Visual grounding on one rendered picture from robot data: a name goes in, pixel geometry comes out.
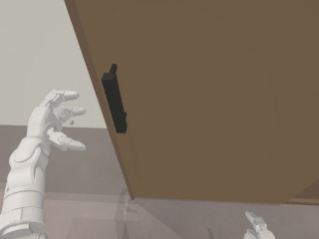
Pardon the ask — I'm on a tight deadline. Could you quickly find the handle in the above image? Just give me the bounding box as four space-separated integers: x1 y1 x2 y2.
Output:
101 64 128 133

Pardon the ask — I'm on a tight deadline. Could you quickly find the robot right hand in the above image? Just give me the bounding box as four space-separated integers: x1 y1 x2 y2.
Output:
243 210 275 239

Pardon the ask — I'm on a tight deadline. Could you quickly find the robot left forearm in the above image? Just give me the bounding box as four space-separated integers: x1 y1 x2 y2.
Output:
0 136 51 239

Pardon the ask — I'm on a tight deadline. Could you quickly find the robot left hand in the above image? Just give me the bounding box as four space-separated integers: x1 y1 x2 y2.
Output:
26 90 87 151

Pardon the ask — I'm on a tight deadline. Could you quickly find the wardrobe door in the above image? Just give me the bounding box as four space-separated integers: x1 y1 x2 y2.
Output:
293 179 319 199
75 0 319 204

